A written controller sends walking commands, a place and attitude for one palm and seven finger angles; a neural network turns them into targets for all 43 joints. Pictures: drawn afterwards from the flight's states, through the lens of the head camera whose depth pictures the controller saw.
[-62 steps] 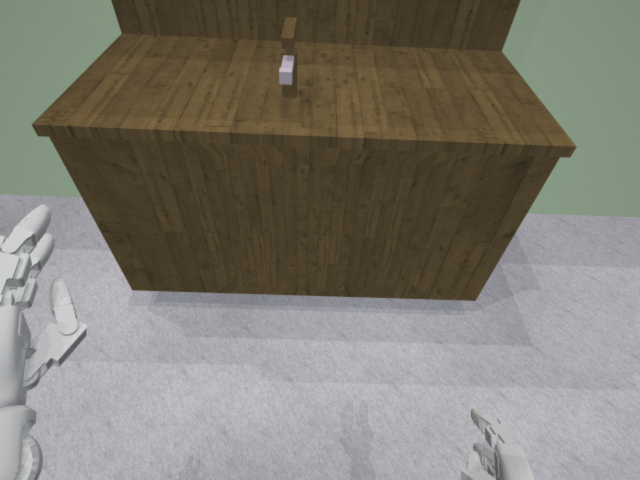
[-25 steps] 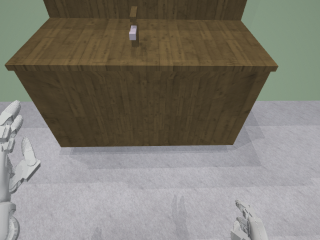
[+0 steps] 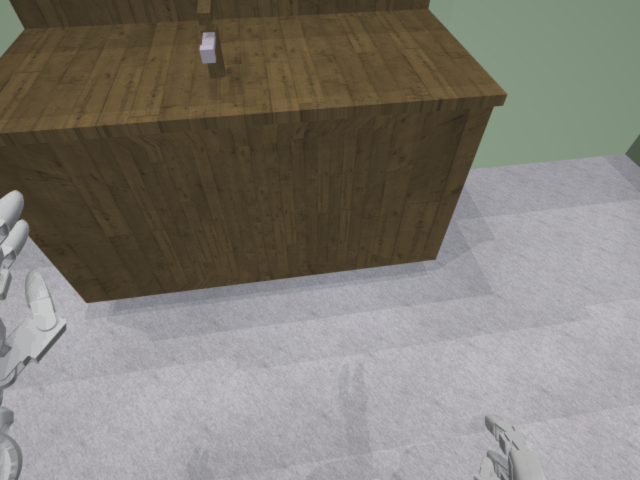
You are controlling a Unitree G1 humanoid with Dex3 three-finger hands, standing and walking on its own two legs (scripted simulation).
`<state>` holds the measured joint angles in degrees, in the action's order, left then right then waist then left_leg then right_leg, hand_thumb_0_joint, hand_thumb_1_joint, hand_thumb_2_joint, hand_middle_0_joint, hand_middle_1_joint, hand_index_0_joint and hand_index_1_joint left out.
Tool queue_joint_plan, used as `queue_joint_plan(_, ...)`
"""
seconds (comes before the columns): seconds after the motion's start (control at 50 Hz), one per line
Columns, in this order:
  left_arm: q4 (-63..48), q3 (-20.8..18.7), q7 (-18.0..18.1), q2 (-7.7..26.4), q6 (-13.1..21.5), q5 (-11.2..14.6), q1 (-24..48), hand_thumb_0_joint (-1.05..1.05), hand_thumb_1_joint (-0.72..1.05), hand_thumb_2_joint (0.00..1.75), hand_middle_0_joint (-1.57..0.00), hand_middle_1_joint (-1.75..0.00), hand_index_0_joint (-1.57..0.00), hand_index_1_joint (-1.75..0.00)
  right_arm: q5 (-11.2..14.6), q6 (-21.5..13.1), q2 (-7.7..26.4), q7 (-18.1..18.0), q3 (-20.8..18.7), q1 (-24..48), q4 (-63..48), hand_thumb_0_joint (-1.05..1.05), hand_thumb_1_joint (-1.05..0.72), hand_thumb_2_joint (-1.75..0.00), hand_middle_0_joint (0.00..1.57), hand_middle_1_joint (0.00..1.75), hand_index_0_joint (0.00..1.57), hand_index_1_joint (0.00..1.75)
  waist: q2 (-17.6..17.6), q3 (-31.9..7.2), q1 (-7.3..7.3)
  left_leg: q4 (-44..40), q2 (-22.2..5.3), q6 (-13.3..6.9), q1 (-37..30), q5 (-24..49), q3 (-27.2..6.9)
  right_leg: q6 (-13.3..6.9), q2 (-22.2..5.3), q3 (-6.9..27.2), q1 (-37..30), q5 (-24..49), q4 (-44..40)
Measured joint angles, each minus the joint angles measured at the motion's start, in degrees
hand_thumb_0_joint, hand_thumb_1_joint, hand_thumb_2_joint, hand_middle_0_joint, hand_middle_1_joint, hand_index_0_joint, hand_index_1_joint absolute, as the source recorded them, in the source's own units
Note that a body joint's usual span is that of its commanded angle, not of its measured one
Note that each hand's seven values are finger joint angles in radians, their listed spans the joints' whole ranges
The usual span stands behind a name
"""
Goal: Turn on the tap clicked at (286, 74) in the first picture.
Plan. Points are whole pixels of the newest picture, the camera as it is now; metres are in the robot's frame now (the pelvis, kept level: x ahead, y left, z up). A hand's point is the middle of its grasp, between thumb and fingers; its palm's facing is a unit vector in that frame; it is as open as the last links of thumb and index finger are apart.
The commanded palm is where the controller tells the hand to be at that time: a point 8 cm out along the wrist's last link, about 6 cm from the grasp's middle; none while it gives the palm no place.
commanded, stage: turn to face it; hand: left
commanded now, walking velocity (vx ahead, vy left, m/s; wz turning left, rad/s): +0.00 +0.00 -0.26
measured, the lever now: (208, 54) +0.88 +0.28 +0.11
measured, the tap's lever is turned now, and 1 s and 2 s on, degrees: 0 0 0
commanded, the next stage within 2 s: take the last steps up to it in 0.36 s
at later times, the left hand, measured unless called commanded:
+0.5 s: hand (94, 307) +0.23 +0.21 +0.18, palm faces +0.39 -0.85 -0.35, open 7.4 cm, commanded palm +0.17 +0.26 +0.19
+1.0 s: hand (133, 260) +0.28 +0.20 +0.18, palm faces +0.28 -0.87 -0.40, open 7.4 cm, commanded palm +0.23 +0.24 +0.19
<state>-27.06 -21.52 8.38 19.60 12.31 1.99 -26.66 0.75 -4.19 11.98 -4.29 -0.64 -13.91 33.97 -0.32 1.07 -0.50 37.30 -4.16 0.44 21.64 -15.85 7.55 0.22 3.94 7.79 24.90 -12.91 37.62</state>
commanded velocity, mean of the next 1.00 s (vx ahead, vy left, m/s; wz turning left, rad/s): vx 0.17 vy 0.04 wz -0.10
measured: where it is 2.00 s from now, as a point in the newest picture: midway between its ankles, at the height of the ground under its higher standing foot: outside the picture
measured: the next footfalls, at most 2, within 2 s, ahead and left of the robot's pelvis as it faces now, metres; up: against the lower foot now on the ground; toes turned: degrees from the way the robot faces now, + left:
left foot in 0.70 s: +0.03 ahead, +0.12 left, +0.00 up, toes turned -3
right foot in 1.02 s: +0.09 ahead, -0.13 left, +0.00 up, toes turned -19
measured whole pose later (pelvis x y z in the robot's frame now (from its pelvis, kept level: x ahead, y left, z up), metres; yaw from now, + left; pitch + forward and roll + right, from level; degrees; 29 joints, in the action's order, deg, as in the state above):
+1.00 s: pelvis +0.03 -0.01 +0.01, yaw -10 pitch -1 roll -1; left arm -22.5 -20.0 9.1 19.5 11.8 -0.2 -25.6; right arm 0.0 -5.7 9.6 -4.0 1.0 -17.4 38.3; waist 1.9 -1.6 -1.1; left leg 31.0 -4.8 1.0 7.7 -21.9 6.4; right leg 0.8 -1.7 -8.5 19.1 -19.7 35.8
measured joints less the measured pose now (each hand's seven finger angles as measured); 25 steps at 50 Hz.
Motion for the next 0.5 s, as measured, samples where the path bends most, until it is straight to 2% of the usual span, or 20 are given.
queue_joint_plan(0.2,0.14,0.55,-0.24,-0.84,0.75,-0.17,0.74,0.02,0.89,0.90,-0.21,-0.30,-0.21,-0.31,-0.49,-0.53,-0.43,0.41,0.37,1.45,0.65,0.01,-0.90,-0.90,0.20,0.30,0.20,0.30,0.07,-0.15,0.59,0.35,0.20,-0.46,0.45,-0.36,0.58,0.43,0.04,0.92,0.45,0.57,-0.26)
queue_joint_plan(0.3,0.40,-0.18,-0.23,-0.03,0.55,0.01,0.88,0.02,0.89,0.90,-0.21,-0.30,-0.21,-0.31,-0.03,-0.87,-0.94,0.11,0.59,1.78,-0.17,0.01,-0.90,-0.90,0.20,0.30,0.20,0.30,-0.76,0.50,0.98,-0.14,0.48,-0.98,-0.37,0.20,1.76,0.55,-0.45,1.44,0.71,-0.39,0.83)
queue_joint_plan(0.36,0.97,-0.80,0.09,0.14,0.32,0.22,0.55,0.02,0.89,0.90,-0.21,-0.30,-0.21,-0.31,0.08,-1.60,-1.58,0.06,0.87,1.75,-0.58,0.01,-0.90,-0.90,0.20,0.30,0.20,0.30,-0.49,0.56,1.88,0.73,-0.36,-0.90,-1.20,-0.72,2.87,0.94,-1.94,-2.80,0.92,-6.50,6.30)
queue_joint_plan(0.42,1.10,-0.60,0.55,-0.40,-0.17,0.16,0.77,0.02,0.89,0.90,-0.21,-0.30,-0.21,-0.30,0.02,-2.54,-2.16,0.61,1.31,1.34,-0.68,0.01,-0.90,-0.90,0.20,0.30,0.20,0.30,0.32,-0.02,2.91,2.50,-2.03,-0.08,-1.51,-2.04,3.87,1.01,-2.99,-6.54,-2.37,-6.38,4.56)
queue_joint_plan(0.46,1.69,0.71,0.63,-1.69,-0.15,-0.34,2.76,0.02,0.89,0.90,-0.21,-0.30,-0.21,-0.30,0.05,-2.84,-1.84,1.11,1.39,1.60,-0.32,0.01,-0.90,-0.90,0.20,0.30,0.20,0.30,2.18,0.50,2.76,4.32,-3.82,0.66,-1.16,-2.90,3.07,-1.34,-1.60,-7.84,-3.34,-4.74,3.48)
queue_joint_plan(0.5,2.32,2.45,0.58,-2.66,-0.17,-0.78,4.89,0.02,0.89,0.90,-0.21,-0.30,-0.21,-0.30,-0.16,-2.47,-1.43,1.42,1.38,2.03,0.52,0.01,-0.90,-0.90,0.20,0.30,0.20,0.30,2.28,0.37,2.11,7.25,-2.44,1.34,0.23,-7.15,0.53,-2.71,-1.52,-8.21,-3.02,-4.59,3.19)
